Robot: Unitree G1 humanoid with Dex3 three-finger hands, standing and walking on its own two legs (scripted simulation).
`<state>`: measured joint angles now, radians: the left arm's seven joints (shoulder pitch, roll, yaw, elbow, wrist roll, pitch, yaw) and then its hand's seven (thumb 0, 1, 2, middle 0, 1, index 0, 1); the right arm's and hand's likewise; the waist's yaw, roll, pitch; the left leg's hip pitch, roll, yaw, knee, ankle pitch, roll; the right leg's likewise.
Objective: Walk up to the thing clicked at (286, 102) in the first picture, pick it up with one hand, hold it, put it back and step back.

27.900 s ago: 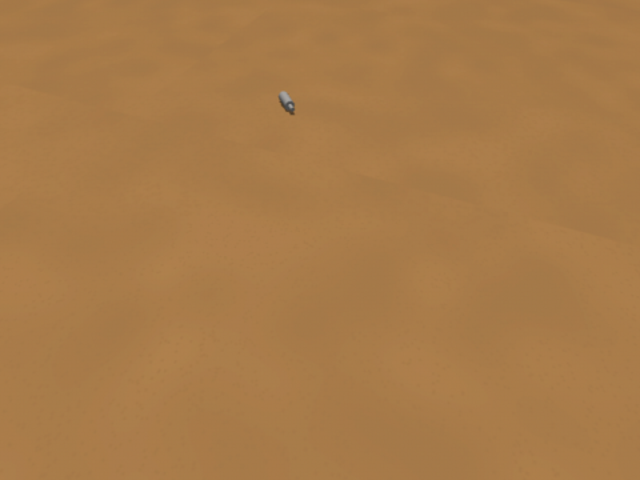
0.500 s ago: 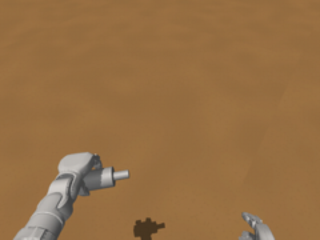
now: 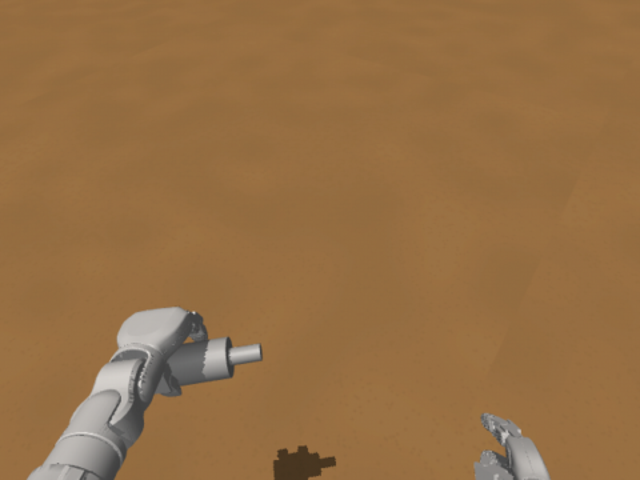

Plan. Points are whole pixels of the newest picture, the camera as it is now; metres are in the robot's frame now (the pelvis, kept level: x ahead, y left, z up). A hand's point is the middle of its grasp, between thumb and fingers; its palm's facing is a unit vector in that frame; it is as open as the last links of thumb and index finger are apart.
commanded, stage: hold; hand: left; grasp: from above
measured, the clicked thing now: (203, 361) +0.30 +0.18 -0.07
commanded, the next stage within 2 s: crouch in 0.72 s
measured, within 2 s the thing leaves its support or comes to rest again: neither
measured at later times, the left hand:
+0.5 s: hand (166, 359) +0.29 +0.22 -0.03, palm faces -0.43 -0.07 -0.90, open 8.8 cm
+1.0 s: hand (172, 355) +0.30 +0.22 -0.04, palm faces -0.43 -0.07 -0.90, open 8.8 cm
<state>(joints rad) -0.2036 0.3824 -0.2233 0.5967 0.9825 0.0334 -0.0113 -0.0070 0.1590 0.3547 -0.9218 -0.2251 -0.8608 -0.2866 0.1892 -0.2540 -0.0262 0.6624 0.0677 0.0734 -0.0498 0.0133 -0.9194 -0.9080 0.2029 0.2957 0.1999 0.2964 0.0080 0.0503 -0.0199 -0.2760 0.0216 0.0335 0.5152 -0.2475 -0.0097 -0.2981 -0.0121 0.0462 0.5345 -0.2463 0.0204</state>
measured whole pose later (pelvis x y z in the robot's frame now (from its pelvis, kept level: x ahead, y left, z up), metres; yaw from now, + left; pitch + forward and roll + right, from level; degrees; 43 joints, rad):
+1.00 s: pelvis +0.02 +0.00 +0.00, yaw +0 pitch +1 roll +0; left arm -0.20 0.37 -0.22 0.61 1.00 0.03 0.01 -0.01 0.18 0.32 -0.96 -0.12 -0.90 -0.20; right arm 0.18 -0.25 -0.03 0.66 0.07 0.09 -0.05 0.01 -0.91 -0.91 0.20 0.30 0.20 0.30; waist 0.01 0.05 -0.01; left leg -0.25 0.02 0.03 0.48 -0.25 -0.01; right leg -0.27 -0.02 0.04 0.50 -0.25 0.02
